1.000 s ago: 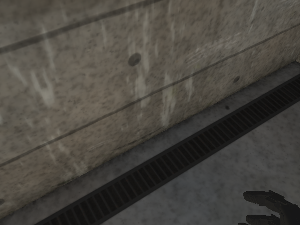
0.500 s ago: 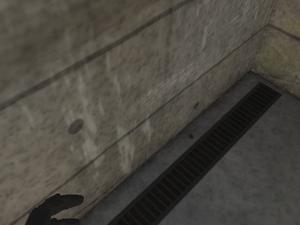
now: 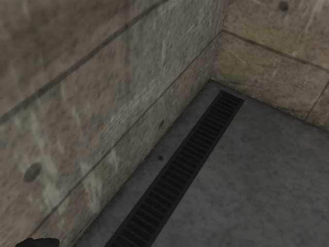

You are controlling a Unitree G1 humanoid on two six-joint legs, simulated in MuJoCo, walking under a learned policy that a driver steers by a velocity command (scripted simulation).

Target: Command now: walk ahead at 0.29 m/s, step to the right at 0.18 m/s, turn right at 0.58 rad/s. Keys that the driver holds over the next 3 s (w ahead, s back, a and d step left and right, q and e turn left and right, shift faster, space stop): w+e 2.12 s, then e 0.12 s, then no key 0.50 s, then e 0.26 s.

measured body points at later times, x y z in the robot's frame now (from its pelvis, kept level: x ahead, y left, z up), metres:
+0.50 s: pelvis +0.10 -0.15 -0.01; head +0.11 -0.17 +0.44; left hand +0.32 +0.08 -0.10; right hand +0.06 -0.45 -0.13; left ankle +0.04 +0.07 -0.64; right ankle +0.08 -0.25 -0.73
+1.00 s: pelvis +0.36 -0.27 +0.00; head +0.38 -0.29 +0.45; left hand +0.55 -0.06 -0.13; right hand +0.40 -0.60 -0.07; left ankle +0.48 -0.24 -0.73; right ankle +0.16 -0.28 -0.63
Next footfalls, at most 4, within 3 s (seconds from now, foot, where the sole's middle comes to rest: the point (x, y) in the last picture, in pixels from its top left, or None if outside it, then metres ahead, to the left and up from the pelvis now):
0.42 right None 0.12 -0.26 -0.77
0.90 left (222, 244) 0.51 -0.26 -0.77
1.40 right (312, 242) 0.53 -0.64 -0.77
1.82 left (315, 177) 0.84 -0.76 -0.77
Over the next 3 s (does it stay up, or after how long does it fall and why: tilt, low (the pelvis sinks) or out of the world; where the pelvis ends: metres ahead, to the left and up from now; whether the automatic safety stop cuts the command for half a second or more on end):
stays up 0.55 -0.80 0.01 its command is cut before an obstacle from the start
